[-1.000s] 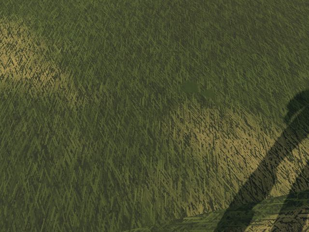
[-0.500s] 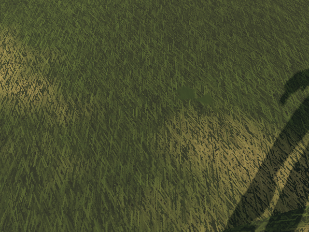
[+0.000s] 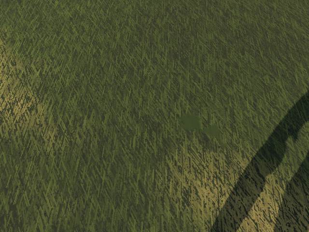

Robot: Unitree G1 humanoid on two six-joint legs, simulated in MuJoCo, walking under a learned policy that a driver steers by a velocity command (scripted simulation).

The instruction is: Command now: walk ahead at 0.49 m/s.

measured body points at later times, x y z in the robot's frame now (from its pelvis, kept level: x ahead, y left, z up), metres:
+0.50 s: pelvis +0.28 -0.04 +0.00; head +0.32 -0.05 +0.45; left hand +0.49 +0.17 -0.10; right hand +0.17 -0.27 -0.14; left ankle +0.09 +0.04 -0.71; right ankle +0.40 -0.12 -0.72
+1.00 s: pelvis +0.54 -0.04 +0.02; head +0.57 -0.03 +0.46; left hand +0.43 +0.18 -0.13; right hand +0.75 -0.24 -0.09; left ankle +0.69 +0.06 -0.70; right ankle +0.40 -0.12 -0.72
